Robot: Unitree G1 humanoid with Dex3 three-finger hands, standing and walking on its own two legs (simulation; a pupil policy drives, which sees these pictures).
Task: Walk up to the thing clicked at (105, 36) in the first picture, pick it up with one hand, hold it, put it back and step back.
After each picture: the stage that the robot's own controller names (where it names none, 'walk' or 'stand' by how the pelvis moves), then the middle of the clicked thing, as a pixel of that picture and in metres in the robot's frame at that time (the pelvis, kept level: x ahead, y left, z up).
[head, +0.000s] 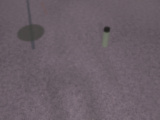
stand; (105, 37) +1.43 -0.29 -0.65
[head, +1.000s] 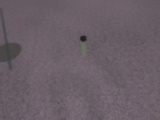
walk; (84, 46) +1.35 +0.09 -0.63
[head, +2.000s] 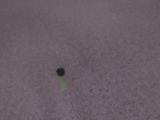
walk; (62, 79) +0.86 +0.22 -0.64
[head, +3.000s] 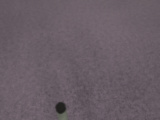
walk; (62, 114) +0.51 +0.17 -0.63
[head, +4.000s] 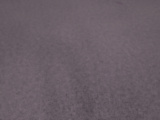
stand; out of the picture +0.39 +0.19 -0.64
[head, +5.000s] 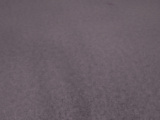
stand; out of the picture +0.36 +0.20 -0.66
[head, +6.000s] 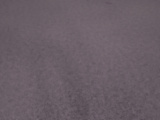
stand; out of the picture +0.36 +0.21 -0.66
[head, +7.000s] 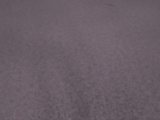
stand; out of the picture +0.36 +0.21 -0.66
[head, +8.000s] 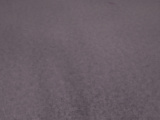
stand; out of the picture +0.36 +0.21 -0.66
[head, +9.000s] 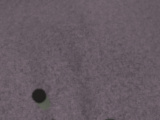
go down; (42, 100) +0.40 +0.21 -0.48
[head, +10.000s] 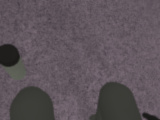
go down; (13, 65) +0.43 +0.25 -0.23
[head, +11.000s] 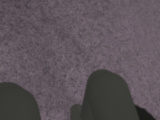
close in; out of the picture +0.41 +0.28 -0.17
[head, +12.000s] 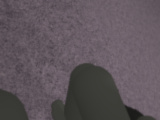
close; out of the picture +0.42 +0.30 -0.15
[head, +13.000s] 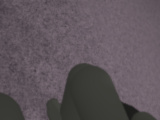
lift; out of the picture +0.45 +0.30 -0.16
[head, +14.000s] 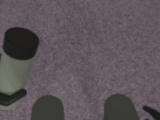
lift; (13, 74) +0.35 +0.21 +0.02
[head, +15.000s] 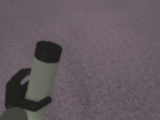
hold; (41, 83) +0.33 +0.14 +0.08
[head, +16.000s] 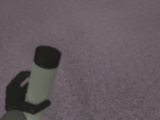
hold; (40, 86) +0.33 +0.15 +0.06
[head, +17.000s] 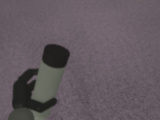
hold; (47, 85) +0.33 +0.13 +0.06
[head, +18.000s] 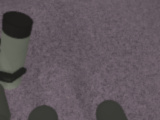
crouch; (13, 55) +0.43 +0.20 -0.02
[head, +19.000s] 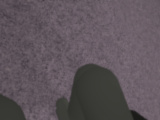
lower; out of the picture +0.44 +0.30 -0.17
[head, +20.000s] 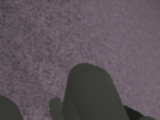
lower; out of the picture +0.44 +0.31 -0.16
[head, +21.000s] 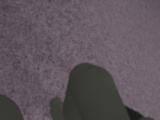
lower; out of the picture +0.44 +0.31 -0.16
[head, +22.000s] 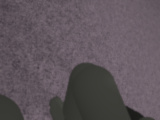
lower; out of the picture +0.45 +0.32 -0.16
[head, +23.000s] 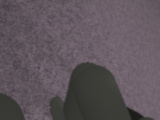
loosen; out of the picture +0.44 +0.31 -0.16
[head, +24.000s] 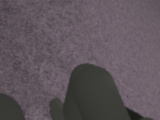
withdraw; out of the picture +0.55 +0.27 -0.25
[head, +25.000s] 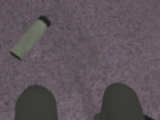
walk; (31, 37) +0.61 +0.24 -0.33
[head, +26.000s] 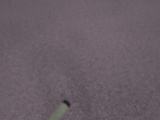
stand; (57, 115) +0.57 +0.19 -0.68
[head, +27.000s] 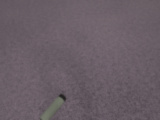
stand; (53, 108) +0.62 +0.25 -0.69
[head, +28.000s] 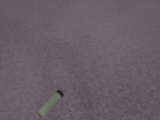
stand; (50, 103) +0.65 +0.28 -0.70
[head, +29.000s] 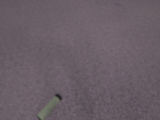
walk; (49, 106) +0.67 +0.32 -0.75
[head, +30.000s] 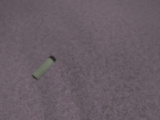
walk; (44, 67) +0.86 +0.33 -0.72
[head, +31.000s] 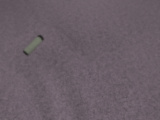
walk; (33, 44) +1.18 +0.51 -0.71
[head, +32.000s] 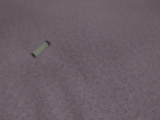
stand; (41, 49) +1.36 +0.47 -0.74
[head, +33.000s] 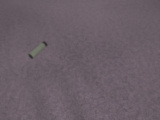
stand; (38, 49) +1.39 +0.52 -0.75
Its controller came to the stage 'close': yes
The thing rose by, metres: 0.70
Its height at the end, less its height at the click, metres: -0.09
